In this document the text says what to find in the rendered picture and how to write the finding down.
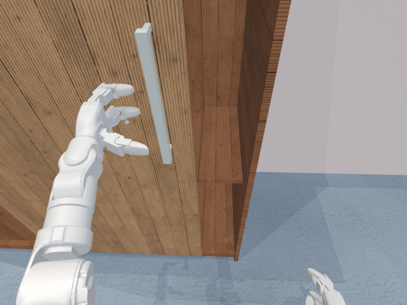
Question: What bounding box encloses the right robot hand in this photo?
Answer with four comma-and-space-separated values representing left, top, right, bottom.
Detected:
305, 268, 346, 305

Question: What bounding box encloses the left robot forearm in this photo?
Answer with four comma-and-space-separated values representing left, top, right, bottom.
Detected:
16, 137, 104, 305

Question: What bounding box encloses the robot left upper arm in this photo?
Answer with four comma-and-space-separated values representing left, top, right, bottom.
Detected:
19, 259, 95, 305

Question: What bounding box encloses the wardrobe door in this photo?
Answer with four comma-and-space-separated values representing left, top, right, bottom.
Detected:
0, 0, 202, 256
0, 205, 37, 241

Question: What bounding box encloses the left robot hand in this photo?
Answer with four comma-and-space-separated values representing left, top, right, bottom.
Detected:
75, 83, 149, 156

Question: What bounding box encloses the handle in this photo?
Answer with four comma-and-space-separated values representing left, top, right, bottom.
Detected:
134, 23, 172, 164

